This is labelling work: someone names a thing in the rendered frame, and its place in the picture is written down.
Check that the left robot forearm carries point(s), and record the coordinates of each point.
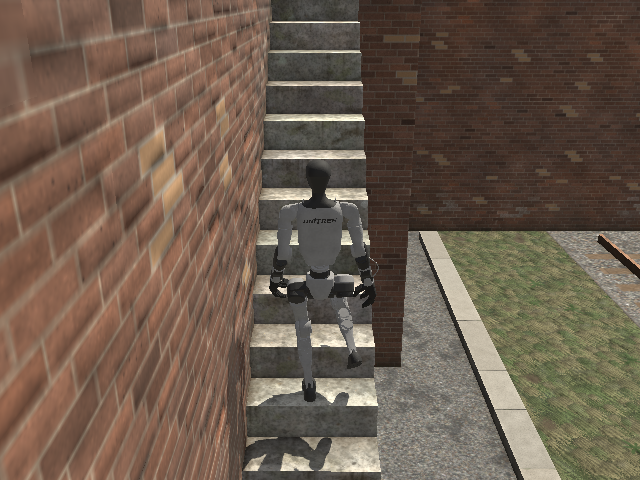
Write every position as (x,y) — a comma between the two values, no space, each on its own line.
(277,268)

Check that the right robot forearm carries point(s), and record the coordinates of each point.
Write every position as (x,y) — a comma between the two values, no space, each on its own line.
(364,268)

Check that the robot left hand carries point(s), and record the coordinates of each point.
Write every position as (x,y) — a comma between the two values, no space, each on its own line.
(273,287)

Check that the robot right upper arm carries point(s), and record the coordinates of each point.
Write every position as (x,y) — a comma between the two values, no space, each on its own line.
(350,211)

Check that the robot right shin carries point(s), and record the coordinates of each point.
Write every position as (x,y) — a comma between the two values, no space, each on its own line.
(345,323)

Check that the robot right hand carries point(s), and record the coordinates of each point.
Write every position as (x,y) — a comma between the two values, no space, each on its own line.
(370,290)

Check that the humanoid robot head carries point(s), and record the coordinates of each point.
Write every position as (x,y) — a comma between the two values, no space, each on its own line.
(318,173)

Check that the robot left upper arm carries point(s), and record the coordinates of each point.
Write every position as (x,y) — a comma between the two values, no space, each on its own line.
(287,214)

